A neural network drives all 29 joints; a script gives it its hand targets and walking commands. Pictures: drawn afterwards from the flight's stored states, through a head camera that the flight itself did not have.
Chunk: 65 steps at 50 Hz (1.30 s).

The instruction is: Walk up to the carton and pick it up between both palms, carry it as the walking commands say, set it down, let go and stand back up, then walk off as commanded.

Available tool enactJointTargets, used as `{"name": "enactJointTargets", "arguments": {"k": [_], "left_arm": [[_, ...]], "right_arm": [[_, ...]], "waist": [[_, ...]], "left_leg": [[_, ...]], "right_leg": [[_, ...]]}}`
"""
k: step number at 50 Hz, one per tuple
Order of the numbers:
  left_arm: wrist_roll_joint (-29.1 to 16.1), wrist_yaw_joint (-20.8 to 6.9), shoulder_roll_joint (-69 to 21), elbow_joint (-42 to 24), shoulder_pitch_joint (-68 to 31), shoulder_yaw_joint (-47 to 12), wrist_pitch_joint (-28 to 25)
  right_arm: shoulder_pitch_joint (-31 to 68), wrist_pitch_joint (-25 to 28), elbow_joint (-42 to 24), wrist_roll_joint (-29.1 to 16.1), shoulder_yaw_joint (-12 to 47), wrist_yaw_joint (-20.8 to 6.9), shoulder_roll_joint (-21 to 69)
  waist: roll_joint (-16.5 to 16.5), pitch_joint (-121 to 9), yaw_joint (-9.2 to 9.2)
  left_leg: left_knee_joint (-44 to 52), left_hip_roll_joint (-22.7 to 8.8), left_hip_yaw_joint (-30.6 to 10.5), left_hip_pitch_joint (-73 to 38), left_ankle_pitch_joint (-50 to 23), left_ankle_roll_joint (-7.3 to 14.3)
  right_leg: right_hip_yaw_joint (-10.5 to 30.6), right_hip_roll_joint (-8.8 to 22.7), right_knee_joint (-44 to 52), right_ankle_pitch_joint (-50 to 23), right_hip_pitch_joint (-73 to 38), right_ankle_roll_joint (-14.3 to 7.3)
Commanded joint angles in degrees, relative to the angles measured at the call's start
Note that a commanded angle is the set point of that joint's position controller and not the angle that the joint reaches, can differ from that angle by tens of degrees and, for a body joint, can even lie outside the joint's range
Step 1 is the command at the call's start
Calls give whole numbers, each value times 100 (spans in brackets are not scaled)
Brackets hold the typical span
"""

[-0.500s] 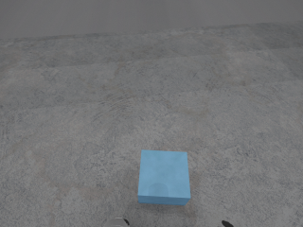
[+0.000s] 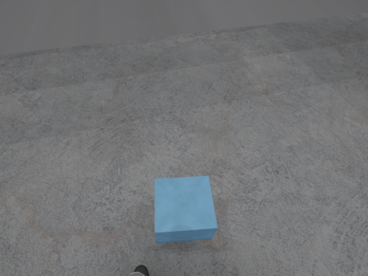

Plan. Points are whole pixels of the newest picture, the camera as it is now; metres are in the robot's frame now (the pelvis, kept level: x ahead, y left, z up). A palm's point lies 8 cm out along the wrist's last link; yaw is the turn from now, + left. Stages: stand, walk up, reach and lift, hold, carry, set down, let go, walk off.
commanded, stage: walk up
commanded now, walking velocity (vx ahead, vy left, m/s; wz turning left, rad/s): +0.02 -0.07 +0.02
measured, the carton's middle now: (183, 208) +0.51 -0.05 -0.67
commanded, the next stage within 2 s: none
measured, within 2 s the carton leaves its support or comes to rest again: neither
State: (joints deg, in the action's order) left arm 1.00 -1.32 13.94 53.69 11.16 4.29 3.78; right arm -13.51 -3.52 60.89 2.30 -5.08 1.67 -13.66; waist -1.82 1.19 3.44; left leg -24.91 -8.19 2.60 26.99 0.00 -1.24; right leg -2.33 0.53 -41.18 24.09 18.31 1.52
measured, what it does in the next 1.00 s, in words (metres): steps on the spot: right foot, then left foot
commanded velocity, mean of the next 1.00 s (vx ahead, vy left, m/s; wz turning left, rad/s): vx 0.10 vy -0.02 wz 0.00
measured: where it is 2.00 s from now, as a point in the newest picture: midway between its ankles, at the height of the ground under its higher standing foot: outside the picture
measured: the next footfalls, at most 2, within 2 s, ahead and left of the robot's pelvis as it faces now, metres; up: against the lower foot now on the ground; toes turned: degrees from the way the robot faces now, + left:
right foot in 0.04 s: -0.01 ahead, -0.14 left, +0.00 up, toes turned -3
left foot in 0.72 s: +0.18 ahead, +0.17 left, +0.00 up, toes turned +8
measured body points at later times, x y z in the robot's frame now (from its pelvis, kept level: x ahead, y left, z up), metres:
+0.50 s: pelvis +0.00 -0.04 +0.03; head +0.02 -0.06 +0.48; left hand -0.10 +0.16 -0.11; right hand +0.10 -0.28 -0.13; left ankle -0.02 +0.11 -0.67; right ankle -0.05 -0.14 -0.73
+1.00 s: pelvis +0.06 +0.07 +0.01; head +0.11 +0.11 +0.46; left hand +0.09 +0.31 -0.16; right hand +0.11 -0.18 -0.11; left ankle +0.14 +0.16 -0.73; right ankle +0.03 -0.10 -0.64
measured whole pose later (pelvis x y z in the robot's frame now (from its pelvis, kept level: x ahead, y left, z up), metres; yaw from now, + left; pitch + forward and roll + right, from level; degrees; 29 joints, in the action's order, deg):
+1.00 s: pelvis +0.06 +0.07 +0.01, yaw +0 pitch -1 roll -4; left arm 3.2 0.4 13.0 56.8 14.1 4.3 4.0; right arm -9.7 -0.5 57.8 1.6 -1.9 3.1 -8.9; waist 2.6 6.6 1.2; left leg -26.4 -5.5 6.6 18.5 7.3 2.5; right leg -0.5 1.0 -63.2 24.3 26.4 3.8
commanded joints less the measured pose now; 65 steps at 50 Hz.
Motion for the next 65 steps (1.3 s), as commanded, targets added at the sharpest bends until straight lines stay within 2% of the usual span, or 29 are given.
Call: {"name": "enactJointTargets", "arguments": {"k": [1,2,3,5,8,10,12,13,17,19,26,30,32,33,34,35,36,37,38,39,40,41,43,47,53,56,61,63,65], "left_arm": [[25,214,899,187,1383,116,-237],[49,239,937,-83,708,81,-360],[37,248,794,-219,403,-40,-466],[-11,261,156,-101,103,-278,-671],[-109,266,133,37,347,-326,-728],[-93,329,151,186,806,-227,-723],[3,351,351,371,1588,-77,-698],[10,371,447,442,1786,-14,-685],[21,399,419,761,2390,103,-775],[11,416,397,870,2548,133,-819],[140,369,64,1014,2337,19,-845],[148,253,-78,1021,1938,-59,-747],[97,275,-15,1007,1955,-149,-662],[-10,289,2,971,2010,-188,-647],[-69,290,-196,869,2228,-266,-670],[-102,310,-327,789,2362,-312,-620],[-67,352,-261,769,2272,-239,-491],[-6,346,-249,885,2459,-160,-345],[117,310,59,853,2376,93,-181],[101,312,-304,866,2409,-52,-133],[79,314,-534,938,2453,-264,-161],[120,283,-413,985,2281,-253,-159],[235,221,157,598,1772,87,-9],[243,143,109,304,1173,93,126],[193,-52,95,-88,642,63,197],[103,-90,130,-214,447,19,171],[-82,-25,261,23,716,7,37],[-35,67,262,298,1381,23,-84],[27,164,902,161,1255,123,-248]], "right_arm": [[272,33,-618,-213,106,-68,81],[282,-13,-577,-182,44,-91,-211],[41,-16,-499,-125,34,-122,-217],[-254,14,-289,-107,30,-172,-46],[-559,6,-182,-113,20,-136,-38],[-201,12,-329,-126,10,-86,-126],[433,53,-724,-58,-21,-136,-215],[674,90,-902,-43,-43,-167,-244],[810,305,-729,32,-32,-153,-121],[714,351,-588,32,-55,-210,-148],[1107,413,-702,-83,114,-317,180],[1120,467,-892,-135,307,-328,403],[688,481,-667,-64,287,-204,214],[175,541,-481,-113,251,-119,-89],[-351,577,-345,-109,123,-64,-503],[-667,592,-287,-125,79,-18,-723],[-592,576,-309,-217,102,16,-779],[-204,547,-508,-218,105,18,-883],[-592,403,-382,-181,-63,120,-1258],[-196,416,-446,-163,57,131,-933],[315,508,-554,-156,231,59,-300],[452,524,-647,-116,255,24,-143],[-354,364,-384,-75,-12,180,-761],[-154,297,-419,-49,98,235,-507],[104,303,-561,-13,14,104,-605],[87,288,-632,-7,-111,40,-819],[-131,139,-628,4,-281,-18,-1152],[-63,67,-585,-56,-247,-20,-953],[46,72,-794,-119,45,-40,44]], "waist": [[2581,120,-650],[1578,735,-454],[856,913,-224],[730,585,24],[1066,-94,87],[1234,-109,-175],[1542,85,-631],[1545,348,-701],[643,561,-905],[517,460,-901],[1204,578,-870],[2086,555,-652],[1577,432,-469],[1064,397,-250],[57,-155,-61],[-1171,-683,14],[-1057,-886,-124],[-714,-619,-262],[-196,-27,-166],[-618,-65,-327],[-1276,-313,-511],[-1067,-340,-493],[-617,-287,-187],[-322,-59,-246],[-1154,-257,-339],[-1393,-435,-343],[-1075,-503,-232],[-538,-410,-536],[2424,32,-617]], "left_leg": [[-1535,581,-29,1042,2874,-94],[-2121,530,-525,1027,2517,22],[-2178,655,-769,932,2196,111],[-2234,555,-869,283,1496,194],[-2223,743,-387,51,1277,188],[-2007,714,-157,-29,1467,53],[-2003,634,30,701,1619,-83],[-2057,483,-52,1073,1665,-165],[-1734,348,-167,1494,1882,-136],[-2004,341,-218,1534,1765,-108],[-1836,424,107,901,1296,-170],[-883,717,545,-744,1254,-116],[-293,900,685,-1702,463,-48],[195,577,422,-2374,-788,-17],[-196,-165,-55,-3275,-2940,136],[3,-1287,-1285,-3719,-4494,602],[345,-1552,-1446,-2843,-3704,813],[776,-1806,-1863,-2124,-1472,603],[840,-2087,-2213,-1979,-974,564],[867,-1747,-1833,-2172,-1134,598],[875,-999,-1073,-2046,-905,661],[919,-793,-867,-1795,-515,515],[752,-1636,-1545,-1808,-975,849],[550,-1484,-1193,-1328,-1733,1025],[1112,-931,-842,-865,1526,804],[1365,-999,-889,-738,2602,782],[1385,-1230,-1169,-350,2675,790],[1054,-715,-637,591,2873,297],[-1504,510,214,1079,3005,-40]], "right_leg": [[2574,2182,3993,2040,-341,-784],[2661,2288,4128,2441,373,-786],[2331,2152,3996,1549,460,-624],[1039,1234,3342,-1116,23,-221],[464,970,2638,-3653,-1273,-138],[727,1126,2716,-3118,-1429,-341],[1706,1540,3659,1039,-1803,-692],[2121,1834,3886,1638,-1903,-843],[2538,2301,3677,437,-2640,-908],[2526,2403,3500,-199,-2889,-833],[1334,1880,3223,-2207,-2177,-790],[201,1053,2915,-2085,-1060,-552],[-145,799,2032,-3334,-773,-351],[-171,705,1460,-3669,-446,-122],[-171,488,932,-2184,69,93],[-75,222,101,882,439,245],[285,415,-445,1413,-309,210],[247,398,-741,1326,-315,258],[208,198,-1845,898,177,315],[343,413,-1842,462,398,308],[443,672,-1331,181,77,192],[388,579,-1208,137,29,153],[395,408,-2254,142,690,199],[702,243,-2657,-64,1003,230],[474,51,-2081,-908,980,282],[113,44,-1023,-436,570,302],[-213,-139,563,52,-791,-5],[-252,-115,1950,-467,-2146,-319],[2426,2098,3800,1285,-837,-696]]}}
